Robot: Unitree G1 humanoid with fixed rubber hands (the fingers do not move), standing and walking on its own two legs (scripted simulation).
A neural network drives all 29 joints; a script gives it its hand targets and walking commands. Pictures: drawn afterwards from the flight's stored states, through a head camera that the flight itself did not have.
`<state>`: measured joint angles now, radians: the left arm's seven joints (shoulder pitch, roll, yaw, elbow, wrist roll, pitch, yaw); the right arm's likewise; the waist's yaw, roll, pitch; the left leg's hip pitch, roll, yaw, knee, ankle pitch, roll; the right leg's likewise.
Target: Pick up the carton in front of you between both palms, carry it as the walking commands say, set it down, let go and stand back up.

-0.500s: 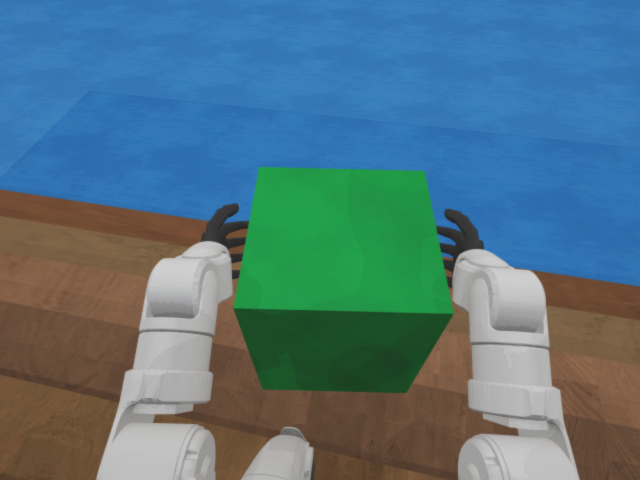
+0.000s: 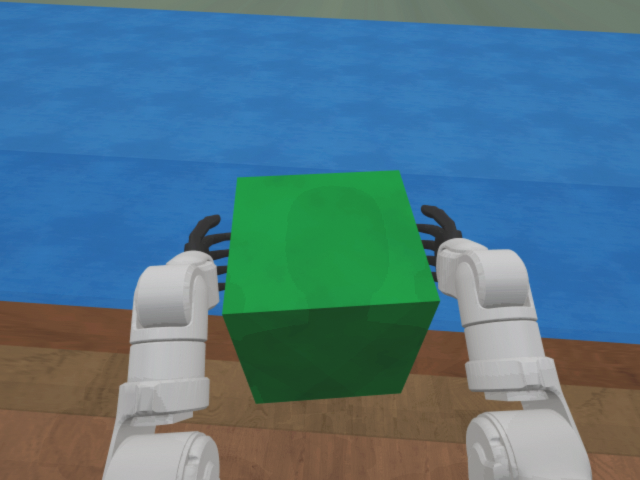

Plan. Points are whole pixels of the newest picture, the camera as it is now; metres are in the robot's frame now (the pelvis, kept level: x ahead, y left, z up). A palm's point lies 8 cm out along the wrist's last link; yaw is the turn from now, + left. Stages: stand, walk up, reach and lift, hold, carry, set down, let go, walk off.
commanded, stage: carry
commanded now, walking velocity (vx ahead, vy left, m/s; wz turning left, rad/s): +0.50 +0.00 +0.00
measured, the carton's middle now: (324, 292) +0.37 -0.01 +0.04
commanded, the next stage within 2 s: none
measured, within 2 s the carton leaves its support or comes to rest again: neither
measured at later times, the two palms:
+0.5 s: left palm (239, 174) +0.78 +0.16 -0.06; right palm (371, 182) +0.75 -0.14 -0.07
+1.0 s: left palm (246, 148) +1.18 +0.19 -0.26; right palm (333, 140) +1.22 -0.10 -0.25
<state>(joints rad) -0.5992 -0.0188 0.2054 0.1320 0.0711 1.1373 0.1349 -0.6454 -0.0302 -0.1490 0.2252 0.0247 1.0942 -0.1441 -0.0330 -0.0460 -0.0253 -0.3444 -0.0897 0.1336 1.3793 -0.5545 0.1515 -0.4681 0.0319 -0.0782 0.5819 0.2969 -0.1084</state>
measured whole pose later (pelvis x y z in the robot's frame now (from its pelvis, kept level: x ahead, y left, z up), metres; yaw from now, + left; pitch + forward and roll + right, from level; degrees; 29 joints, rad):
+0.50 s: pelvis +0.42 +0.03 -0.18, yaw -1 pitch +1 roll +1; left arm -0.64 0.02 0.20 0.28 0.01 1.11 0.15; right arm -0.60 0.02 -0.18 0.23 -0.06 1.11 -0.13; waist -0.05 -0.01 -0.05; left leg -0.49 -0.11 0.09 0.88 -0.13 0.16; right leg -0.54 0.04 0.09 1.37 -0.48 -0.03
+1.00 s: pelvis +0.85 +0.00 -0.35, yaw -1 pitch +2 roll -2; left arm -0.65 0.04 0.08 0.29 -0.05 1.09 0.19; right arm -0.61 0.01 -0.28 0.19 -0.07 1.12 -0.11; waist 0.18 0.01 -0.01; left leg -0.65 0.01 -0.01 0.74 0.21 0.05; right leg -0.34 0.11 -0.11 1.05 -0.41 -0.10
